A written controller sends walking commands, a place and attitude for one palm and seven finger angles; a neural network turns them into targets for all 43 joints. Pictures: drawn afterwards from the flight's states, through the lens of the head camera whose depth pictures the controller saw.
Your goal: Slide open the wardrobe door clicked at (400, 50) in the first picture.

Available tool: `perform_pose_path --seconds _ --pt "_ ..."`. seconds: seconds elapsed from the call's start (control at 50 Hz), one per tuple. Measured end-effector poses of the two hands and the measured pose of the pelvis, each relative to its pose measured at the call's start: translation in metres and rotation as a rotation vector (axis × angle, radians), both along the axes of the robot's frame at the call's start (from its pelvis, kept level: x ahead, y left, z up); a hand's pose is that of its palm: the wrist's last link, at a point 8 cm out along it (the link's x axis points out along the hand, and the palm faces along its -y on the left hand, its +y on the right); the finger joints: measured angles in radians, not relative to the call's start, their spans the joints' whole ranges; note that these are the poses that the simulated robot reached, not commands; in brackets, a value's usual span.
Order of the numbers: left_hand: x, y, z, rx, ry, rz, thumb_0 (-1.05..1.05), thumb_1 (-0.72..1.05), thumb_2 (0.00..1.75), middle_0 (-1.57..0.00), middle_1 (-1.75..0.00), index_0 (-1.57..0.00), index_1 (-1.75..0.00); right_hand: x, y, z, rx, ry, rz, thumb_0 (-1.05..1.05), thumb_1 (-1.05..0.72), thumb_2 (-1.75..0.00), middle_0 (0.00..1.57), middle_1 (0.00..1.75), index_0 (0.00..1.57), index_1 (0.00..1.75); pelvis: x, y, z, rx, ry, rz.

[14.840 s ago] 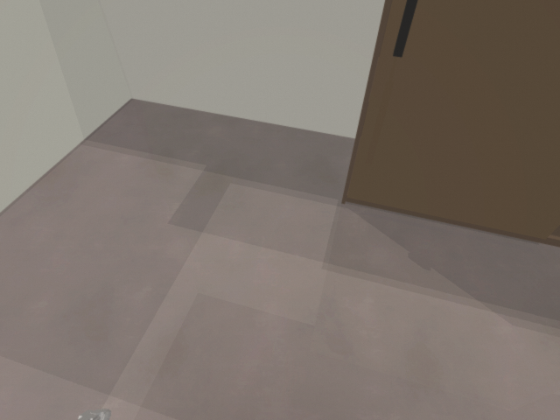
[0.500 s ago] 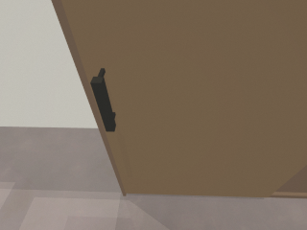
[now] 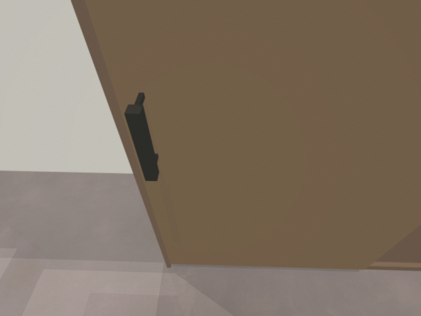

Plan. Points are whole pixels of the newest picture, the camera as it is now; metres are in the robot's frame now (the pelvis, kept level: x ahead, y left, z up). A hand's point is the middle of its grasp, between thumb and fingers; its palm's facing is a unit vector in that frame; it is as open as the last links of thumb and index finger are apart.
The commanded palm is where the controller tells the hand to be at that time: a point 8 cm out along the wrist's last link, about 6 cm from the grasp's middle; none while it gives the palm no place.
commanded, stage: look again from close up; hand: left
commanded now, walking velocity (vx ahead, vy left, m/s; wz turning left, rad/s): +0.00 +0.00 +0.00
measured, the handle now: (146, 139) +0.44 +0.17 +0.10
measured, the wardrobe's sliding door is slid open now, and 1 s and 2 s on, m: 0.00 0.00 0.00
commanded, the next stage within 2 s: none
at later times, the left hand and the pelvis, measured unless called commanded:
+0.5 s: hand out of the picture +0.08 +0.25 -0.15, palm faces -0.02 -0.94 -0.34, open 7.4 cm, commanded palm none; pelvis +0.01 +0.01 +0.00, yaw +0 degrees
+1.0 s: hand out of the picture +0.08 +0.26 -0.16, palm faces -0.02 -0.94 -0.33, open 7.4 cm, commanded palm none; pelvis +0.01 +0.01 +0.00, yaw +0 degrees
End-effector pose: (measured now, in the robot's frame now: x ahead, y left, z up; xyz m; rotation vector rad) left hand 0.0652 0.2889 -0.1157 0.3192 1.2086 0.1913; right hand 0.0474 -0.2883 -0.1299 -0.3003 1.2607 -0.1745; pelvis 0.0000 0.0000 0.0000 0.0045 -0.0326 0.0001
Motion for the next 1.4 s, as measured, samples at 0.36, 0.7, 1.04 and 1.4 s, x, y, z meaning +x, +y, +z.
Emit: perform_pose_path --seconds 0.36,0.7,1.04,1.4 --pt "0.007 0.008 0.0 0.002 -0.003 0.004 0.01 0.91 0.89 -0.21 -0.3 -0.2 -0.3 0.019 0.004 0.004 -0.01 -0.026 0.017 0.01 -0.91 -0.9 0.21 0.3 0.2 0.3 0.006 0.005 0.001 -0.001 0.002 0.002" --pt "0.008 0.01 -0.001 -0.002 0.007 0.007 0.01 0.91 0.89 -0.21 -0.3 -0.2 -0.3 0.023 0.006 0.006 -0.013 -0.019 0.018 0.01 -0.91 -0.9 0.21 0.3 0.2 0.3 0.009 0.008 0.001 -0.002 0.003 0.003" --pt "0.01 0.011 -0.003 -0.007 0.008 0.008 0.01 0.91 0.89 -0.21 -0.3 -0.2 -0.3 0.024 0.008 0.007 -0.017 -0.016 0.017 0.01 -0.91 -0.9 0.21 0.3 0.2 0.3 0.011 0.009 0.001 -0.004 0.004 0.004" --pt "0.011 0.015 -0.004 -0.009 0.006 0.009 0.01 0.91 0.89 -0.21 -0.3 -0.2 -0.3 0.026 0.01 0.009 -0.022 -0.02 0.017 0.01 -0.91 -0.9 0.21 0.3 0.2 0.3 0.012 0.012 0.001 -0.005 0.002 0.003"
